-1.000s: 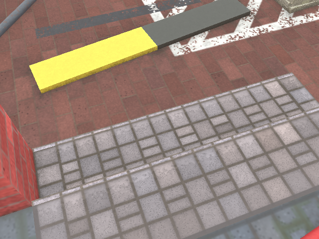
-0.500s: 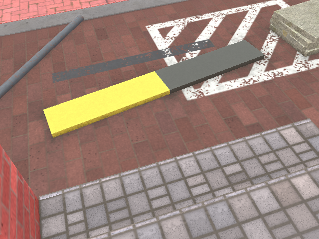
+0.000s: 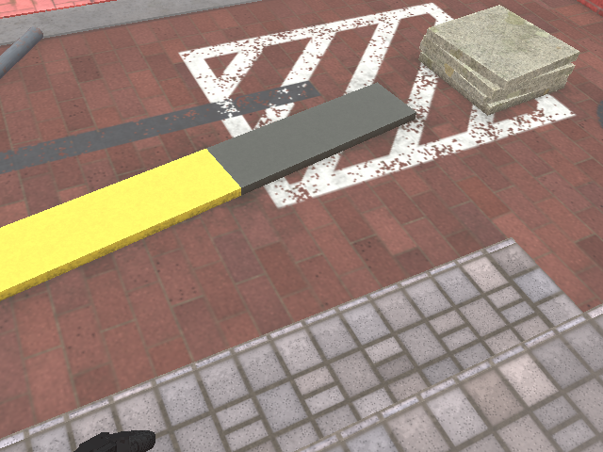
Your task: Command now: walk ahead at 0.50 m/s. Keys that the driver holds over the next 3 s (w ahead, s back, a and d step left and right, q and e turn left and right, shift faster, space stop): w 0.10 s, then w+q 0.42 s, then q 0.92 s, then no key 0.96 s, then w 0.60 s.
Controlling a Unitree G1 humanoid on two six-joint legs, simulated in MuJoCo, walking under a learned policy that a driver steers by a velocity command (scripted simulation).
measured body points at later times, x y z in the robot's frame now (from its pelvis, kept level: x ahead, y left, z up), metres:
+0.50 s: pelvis +0.28 -0.04 +0.00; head +0.30 -0.03 +0.45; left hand +0.27 +0.22 -0.15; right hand +0.43 -0.30 -0.13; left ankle +0.35 +0.14 -0.68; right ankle +0.29 -0.13 -0.75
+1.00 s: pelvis +0.47 +0.12 -0.16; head +0.52 +0.16 +0.28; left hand +0.45 +0.41 -0.30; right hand +0.70 -0.07 -0.29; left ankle +0.52 +0.22 -0.88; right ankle +0.45 -0.07 -0.64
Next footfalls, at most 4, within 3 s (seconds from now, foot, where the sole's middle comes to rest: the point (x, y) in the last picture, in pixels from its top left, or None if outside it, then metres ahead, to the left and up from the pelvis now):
0.22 right None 0.34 -0.13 -0.78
0.86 left None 0.56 0.24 -0.92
1.44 right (240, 407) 0.70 0.05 -0.92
2.08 left None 0.41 0.18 -0.78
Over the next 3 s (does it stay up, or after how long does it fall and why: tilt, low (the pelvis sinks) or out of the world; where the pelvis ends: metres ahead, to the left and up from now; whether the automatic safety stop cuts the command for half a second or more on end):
stays up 0.66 0.27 -0.15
